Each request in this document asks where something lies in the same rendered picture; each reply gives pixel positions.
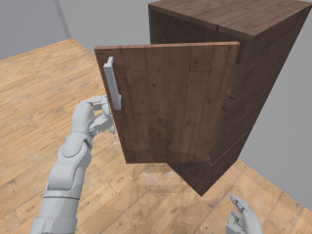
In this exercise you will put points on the left robot forearm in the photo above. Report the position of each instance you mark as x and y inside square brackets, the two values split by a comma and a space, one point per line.
[57, 214]

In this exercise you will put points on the robot left hand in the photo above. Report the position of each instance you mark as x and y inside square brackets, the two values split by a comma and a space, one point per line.
[85, 121]

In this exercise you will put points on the cupboard door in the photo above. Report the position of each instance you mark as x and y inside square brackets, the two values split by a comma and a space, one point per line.
[171, 98]

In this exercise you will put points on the handle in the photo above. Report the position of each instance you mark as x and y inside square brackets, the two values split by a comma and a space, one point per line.
[111, 81]

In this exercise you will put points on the robot right hand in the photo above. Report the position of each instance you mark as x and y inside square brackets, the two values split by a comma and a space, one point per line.
[247, 222]

